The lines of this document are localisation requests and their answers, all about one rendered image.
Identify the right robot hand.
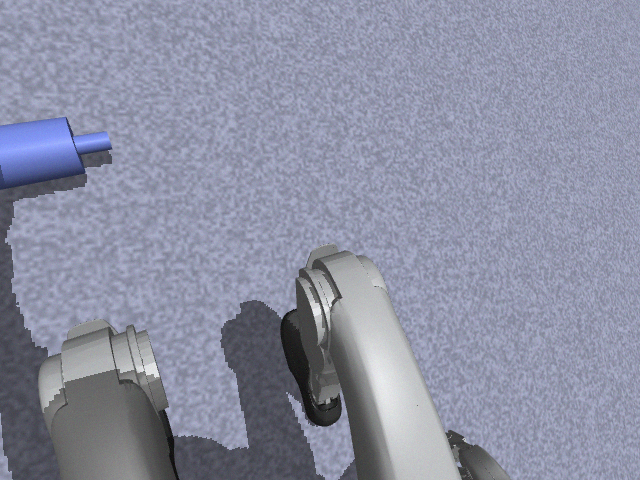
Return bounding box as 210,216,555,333
445,430,511,480

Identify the bottle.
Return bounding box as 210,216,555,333
0,117,112,190

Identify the right robot foot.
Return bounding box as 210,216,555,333
280,309,342,427

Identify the left robot foot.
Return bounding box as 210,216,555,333
159,409,179,480

